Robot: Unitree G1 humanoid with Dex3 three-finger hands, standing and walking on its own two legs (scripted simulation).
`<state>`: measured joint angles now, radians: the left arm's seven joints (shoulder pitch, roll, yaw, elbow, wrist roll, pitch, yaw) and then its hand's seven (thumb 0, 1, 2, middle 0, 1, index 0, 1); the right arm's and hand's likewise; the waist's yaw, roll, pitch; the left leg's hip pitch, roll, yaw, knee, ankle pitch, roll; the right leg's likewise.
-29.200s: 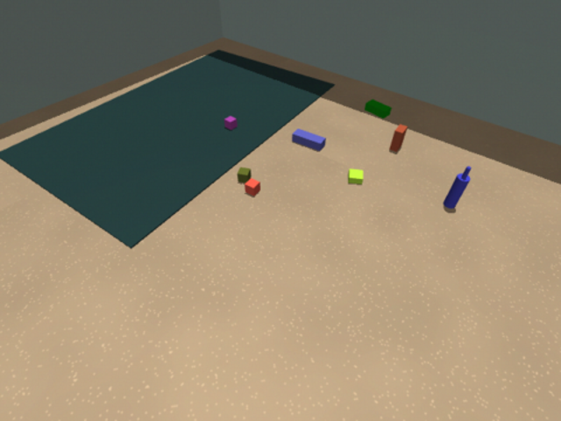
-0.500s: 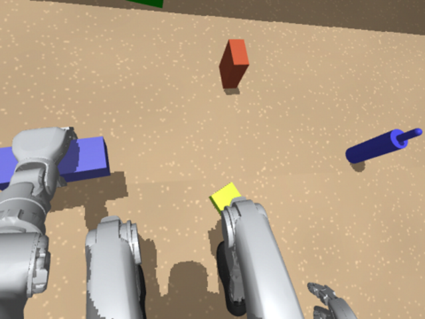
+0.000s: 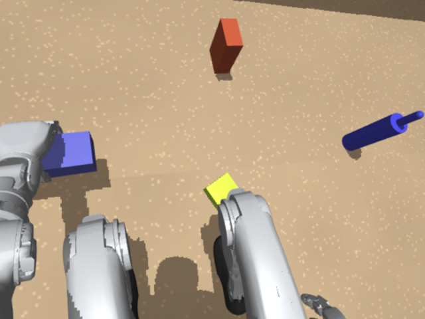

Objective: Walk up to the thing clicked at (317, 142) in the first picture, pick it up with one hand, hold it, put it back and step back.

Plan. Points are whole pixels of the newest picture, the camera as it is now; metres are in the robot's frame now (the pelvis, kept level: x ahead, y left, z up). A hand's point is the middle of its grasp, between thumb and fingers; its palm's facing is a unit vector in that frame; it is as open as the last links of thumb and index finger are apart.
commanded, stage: lower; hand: left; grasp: from above
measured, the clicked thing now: (39, 158) +0.46 +0.28 -0.21
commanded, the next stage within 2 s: rest in 0.40 s
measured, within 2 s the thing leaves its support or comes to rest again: neither
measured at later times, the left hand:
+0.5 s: hand (50, 163) +0.45 +0.27 -0.25, palm faces -0.47 -0.07 -0.88, open 10.2 cm
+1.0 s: hand (60, 161) +0.47 +0.26 -0.29, palm faces -0.47 -0.09 -0.88, open 10.1 cm
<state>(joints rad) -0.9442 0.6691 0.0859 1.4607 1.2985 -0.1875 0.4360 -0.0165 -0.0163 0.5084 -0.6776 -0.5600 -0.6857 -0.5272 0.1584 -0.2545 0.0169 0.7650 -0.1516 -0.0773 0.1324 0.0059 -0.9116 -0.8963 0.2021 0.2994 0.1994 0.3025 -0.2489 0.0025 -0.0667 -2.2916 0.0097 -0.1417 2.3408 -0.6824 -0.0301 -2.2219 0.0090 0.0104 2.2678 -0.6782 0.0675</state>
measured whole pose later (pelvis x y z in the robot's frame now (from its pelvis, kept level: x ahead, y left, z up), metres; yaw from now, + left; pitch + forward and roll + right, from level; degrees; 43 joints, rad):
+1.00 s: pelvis +0.01 +0.00 -0.05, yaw -5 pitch +32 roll -11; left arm -0.98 0.83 0.16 1.62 1.34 -0.24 0.59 -0.02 0.00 0.43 -0.73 -0.50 -0.74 -0.47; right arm 0.10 -0.29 0.14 0.75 -0.24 -0.15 0.23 0.00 -0.90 -0.89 0.20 0.30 0.20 0.30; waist -0.32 -0.07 0.08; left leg -2.38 0.00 -0.24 2.56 -0.75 -0.05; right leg -2.29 0.04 -0.04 2.43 -0.71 0.08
